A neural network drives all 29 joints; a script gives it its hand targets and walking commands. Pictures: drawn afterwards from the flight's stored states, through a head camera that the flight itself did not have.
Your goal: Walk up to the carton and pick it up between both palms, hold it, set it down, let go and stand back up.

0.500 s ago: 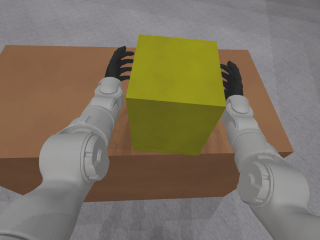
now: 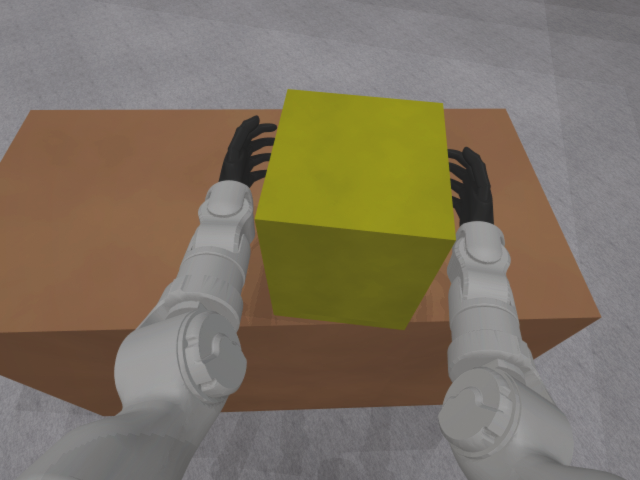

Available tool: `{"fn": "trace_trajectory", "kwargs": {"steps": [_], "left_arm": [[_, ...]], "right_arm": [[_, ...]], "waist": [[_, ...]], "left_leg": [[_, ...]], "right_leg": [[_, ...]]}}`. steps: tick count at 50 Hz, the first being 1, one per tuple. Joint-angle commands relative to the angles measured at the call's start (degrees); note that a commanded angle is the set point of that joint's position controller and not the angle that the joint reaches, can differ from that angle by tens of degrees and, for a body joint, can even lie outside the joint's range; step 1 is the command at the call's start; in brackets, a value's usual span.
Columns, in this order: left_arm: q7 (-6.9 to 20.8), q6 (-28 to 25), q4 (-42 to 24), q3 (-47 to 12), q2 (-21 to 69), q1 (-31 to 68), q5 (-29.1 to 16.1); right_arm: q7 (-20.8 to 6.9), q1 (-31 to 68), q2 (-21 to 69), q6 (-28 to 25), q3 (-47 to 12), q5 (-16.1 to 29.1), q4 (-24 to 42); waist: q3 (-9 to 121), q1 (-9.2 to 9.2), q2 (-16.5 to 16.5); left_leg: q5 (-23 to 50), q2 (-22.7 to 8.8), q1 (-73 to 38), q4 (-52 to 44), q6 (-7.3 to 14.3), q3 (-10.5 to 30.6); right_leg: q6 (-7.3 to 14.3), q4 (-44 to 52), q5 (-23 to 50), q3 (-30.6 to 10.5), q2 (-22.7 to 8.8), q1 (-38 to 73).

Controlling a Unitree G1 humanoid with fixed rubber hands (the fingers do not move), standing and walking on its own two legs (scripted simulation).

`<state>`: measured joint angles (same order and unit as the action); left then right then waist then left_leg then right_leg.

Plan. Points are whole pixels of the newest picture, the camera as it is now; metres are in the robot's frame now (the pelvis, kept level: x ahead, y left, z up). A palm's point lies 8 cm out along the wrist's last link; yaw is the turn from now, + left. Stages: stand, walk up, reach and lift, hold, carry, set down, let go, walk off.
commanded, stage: reach and lift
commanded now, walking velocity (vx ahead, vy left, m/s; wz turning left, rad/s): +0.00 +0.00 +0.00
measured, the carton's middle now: (350, 219) +0.46 -0.06 +0.02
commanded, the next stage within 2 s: none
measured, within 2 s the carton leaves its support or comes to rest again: leaves its support in 1.34 s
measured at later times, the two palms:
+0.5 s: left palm (238, 180) +0.48 +0.08 +0.09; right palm (470, 218) +0.41 -0.20 +0.07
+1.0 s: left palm (233, 185) +0.47 +0.09 +0.09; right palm (468, 220) +0.40 -0.20 +0.08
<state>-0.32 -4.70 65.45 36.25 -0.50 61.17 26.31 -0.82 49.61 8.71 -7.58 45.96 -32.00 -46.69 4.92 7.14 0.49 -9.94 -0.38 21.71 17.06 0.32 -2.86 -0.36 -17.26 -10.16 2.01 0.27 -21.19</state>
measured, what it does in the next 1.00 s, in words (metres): stands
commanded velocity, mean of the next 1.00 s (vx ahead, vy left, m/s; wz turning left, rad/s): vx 0.00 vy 0.00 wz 0.00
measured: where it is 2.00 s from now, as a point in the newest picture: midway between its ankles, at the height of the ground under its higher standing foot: outside the picture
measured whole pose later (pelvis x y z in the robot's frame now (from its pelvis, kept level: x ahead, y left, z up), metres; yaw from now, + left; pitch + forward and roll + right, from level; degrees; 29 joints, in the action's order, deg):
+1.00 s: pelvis +0.01 +0.01 +0.00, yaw -2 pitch +13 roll -2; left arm -2.6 -0.1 52.2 27.0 3.6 52.4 23.0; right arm 3.1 43.2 3.8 -13.9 32.4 -18.3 -50.8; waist 4.6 5.8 -0.3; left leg -11.7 -1.6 18.9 17.6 1.1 -3.7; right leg -0.7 -16.4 -8.1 4.5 1.0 -18.4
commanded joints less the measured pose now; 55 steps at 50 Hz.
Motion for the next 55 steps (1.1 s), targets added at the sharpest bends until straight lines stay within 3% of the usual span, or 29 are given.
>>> {"fn": "trace_trajectory", "kwargs": {"steps": [1,2,4,7,10,14,17,20,22,23,24,27,31,33,34,37,38,41,42,43,45,47,49,50,53,55], "left_arm": [[5.07,0.46,-0.14,-10.52,24.78,21.46,0.92],[4.84,1.09,0.13,-10.26,25.43,19.96,1.52],[4.66,1.49,-1.03,-10.64,25.93,19.57,1.41],[4.7,2.56,-0.85,-10.39,26.49,17.17,2.02],[5.41,3.27,-0.21,-9.22,26.12,15.21,2.57],[4.98,3.86,-2.46,-11.29,27.18,14.34,2.23],[4.45,4.23,-3.52,-12.35,28.1,13.91,2.34],[4.25,4.37,-4.95,-12.88,28.14,14.38,1.64],[4.38,4.06,-5.57,-13.53,29.09,13.98,1.31],[4.45,3.93,-4.71,-13.53,29.47,14.24,1.36],[4.41,4.88,-2.9,-13.87,29.11,11.97,1.85],[4.03,4.38,-5.12,-14.32,29.47,12.15,1.66],[4.73,4.87,-3.69,-14.69,28.52,9.95,1.01],[4.74,4.94,-5.51,-15.37,29.49,11.66,0.0],[4.89,6.27,-2.59,-15.69,29.53,8.95,0.49],[4.65,7.01,-5.96,-18.03,31.29,8.99,-0.01],[4.3,7.23,-7.54,-20.15,32.73,8.5,-0.78],[4.13,5.91,-8.12,-21.49,32.8,10.05,-1.74],[4.03,6.44,-6.33,-22.23,33.12,7.52,-1.77],[4.03,6.01,-7.96,-22.24,33.43,8.27,-1.66],[4.32,5.76,-7.42,-21.38,32.06,7.91,-1.59],[4.7,5.96,-7.99,-21.84,31.41,7.71,-2.7],[4.71,6.31,-8.72,-23.81,32.47,8.19,-2.9],[4.9,6.67,-9.47,-23.56,31.93,7.83,-3.17],[4.21,7.44,-11.97,-27.12,33.8,10.18,-5.02],[3.63,6.72,-12.63,-28.27,34.55,10.49,-5.09]], "right_arm": [[-7.46,25.88,21.86,-3.35,-16.83,-0.66,-4.09],[-7.48,25.43,20.7,-3.33,-16.46,-0.66,-4.88],[-7.36,25.12,21.08,-3.95,-16.74,-0.29,-5.1],[-7.24,23.94,21.71,-3.72,-16.45,-0.65,-5.45],[-6.97,24.19,22.18,-3.77,-17.97,0.15,-4.04],[-7.0,24.02,22.61,-4.56,-19.26,1.11,-4.81],[-7.27,23.82,21.51,-4.69,-18.57,0.98,-4.55],[-7.32,24.35,20.96,-5.39,-19.64,2.49,-4.63],[-7.3,23.94,21.49,-5.89,-20.18,2.52,-5.78],[-7.26,25.34,20.52,-6.76,-19.94,2.17,-5.0],[-7.18,22.08,21.21,-5.69,-20.18,2.35,-8.86],[-6.99,23.8,20.39,-7.2,-20.52,3.02,-6.33],[-6.24,23.86,22.35,-6.84,-24.02,4.45,-5.69],[-6.24,26.24,21.89,-7.74,-24.89,5.05,-3.25],[-5.99,23.9,21.88,-6.37,-25.58,5.38,-6.36],[-6.06,23.71,20.93,-7.1,-25.59,6.04,-4.67],[-5.88,22.62,20.83,-7.28,-26.32,6.7,-5.77],[-5.58,25.16,21.38,-9.35,-29.18,8.42,-4.47],[-5.42,23.83,21.4,-8.85,-30.01,9.42,-6.8],[-5.23,25.3,21.9,-9.44,-30.85,9.69,-4.34],[-4.77,25.99,22.97,-9.51,-33.17,10.35,-2.57],[-4.19,24.9,23.39,-8.97,-34.38,11.25,-3.4],[-3.81,25.29,22.48,-9.44,-33.93,11.17,-2.4],[-3.69,25.18,21.34,-9.38,-33.8,11.5,-2.18],[-3.67,26.88,19.55,-9.82,-34.87,13.45,-1.44],[-3.56,27.56,20.13,-10.47,-36.15,15.33,-1.12]], "waist": [[31.0,-0.02,-2.6],[29.44,0.02,-3.98],[28.51,-0.36,-2.77],[26.59,-0.19,-2.17],[25.5,-1.27,-0.82],[26.73,-1.64,-1.32],[27.44,-1.43,-2.61],[29.21,-2.06,-2.43],[28.85,-2.0,-2.74],[28.21,-1.58,-2.1],[24.72,-1.51,-3.52],[27.44,-2.11,-2.16],[26.13,-2.82,0.82],[28.26,-2.71,0.22],[26.21,-2.53,-0.16],[27.76,-2.09,-1.6],[28.88,-1.17,-3.05],[31.53,-2.08,-3.1],[29.4,-1.85,-2.32],[31.03,-2.84,-1.21],[30.79,-3.67,1.96],[29.94,-2.71,2.81],[30.7,-1.6,0.77],[30.62,-2.06,0.87],[31.72,-1.19,-2.2],[33.33,-1.41,-3.09]], "left_leg": [[31.98,-0.98,-26.82,6.99,-2.79,-1.66],[34.78,-1.61,-30.17,7.51,-2.79,-0.93],[35.56,-1.73,-29.29,8.16,-3.14,-1.5],[28.74,-1.21,-24.73,5.98,-2.46,-1.58],[25.79,-0.56,-20.03,4.83,-1.25,-1.85],[27.6,-0.81,-20.39,5.24,-1.51,-1.8],[28.85,-1.67,-25.44,5.6,-1.75,-1.29],[31.69,-1.72,-25.08,6.57,-2.28,-1.51],[30.87,-1.55,-22.09,6.0,-2.04,-1.58],[31.46,-1.94,-21.25,5.52,-2.06,-1.22],[32.89,-2.04,-24.1,6.16,-2.04,-1.06],[34.53,-2.44,-26.44,7.0,-2.01,-0.97],[25.8,-1.39,-14.79,3.91,-0.64,-2.03],[25.11,-1.19,-13.35,3.1,-0.69,-1.87],[23.47,-0.87,-13.64,3.11,-0.46,-1.78],[30.76,-1.68,-20.99,4.81,-1.58,-1.13],[34.4,-2.35,-23.36,5.8,-2.01,-0.53],[36.57,-2.45,-23.68,6.86,-2.26,-0.57],[34.53,-2.44,-21.58,6.48,-2.31,-0.44],[31.63,-2.06,-17.22,5.64,-2.39,-0.74],[23.64,-0.8,-6.22,2.98,-0.6,-1.4],[21.43,-0.83,-4.39,1.38,0.4,-1.16],[24.71,-1.38,-8.66,2.06,-0.27,-0.31],[25.22,-0.91,-11.39,2.39,-0.21,-0.39],[34.07,-2.09,-20.46,5.5,-2.46,0.66],[36.62,-2.4,-21.71,6.64,-3.15,1.11]], "right_leg": [[-4.4,-4.03,39.08,6.28,-0.63,5.19],[-4.02,-3.33,36.35,6.66,-0.63,1.3],[-3.39,-3.14,36.75,6.26,-0.6,2.55],[-3.67,-3.2,38.39,5.72,-0.71,7.03],[-4.25,-4.82,41.93,4.84,-1.3,13.32],[-3.76,-4.94,42.14,5.02,-1.48,12.08],[-3.32,-2.97,35.16,5.68,-0.53,6.45],[-2.6,-2.91,35.96,5.86,-0.43,7.21],[-2.69,-4.25,40.95,5.21,-0.86,10.51],[-2.58,-4.5,40.12,5.39,-0.98,10.74],[-2.24,-3.69,38.43,5.39,-0.96,8.23],[-1.82,-2.69,37.6,5.7,-0.34,6.75],[-2.17,-5.03,44.52,3.8,-1.63,19.18],[-2.68,-6.09,46.38,4.23,-1.76,21.0],[-3.03,-5.51,46.2,3.65,-1.99,21.9],[-2.33,-4.57,44.06,5.5,-0.94,16.0],[-1.73,-4.55,44.21,5.26,-0.98,14.14],[-1.34,-4.21,44.02,5.23,-0.9,13.82],[-0.76,-4.31,45.45,4.89,-0.74,15.56],[-0.74,-4.65,47.65,4.48,-1.05,20.13],[-1.65,-7.17,54.65,2.65,-2.41,30.25],[-2.39,-8.19,57.75,2.17,-2.78,34.09],[-2.04,-7.9,55.84,3.27,-2.48,31.04],[-1.99,-6.55,53.33,3.53,-2.17,30.25],[-0.94,-4.49,46.13,5.22,-0.52,21.54],[-0.22,-3.93,46.19,5.05,-0.16,20.35]]}}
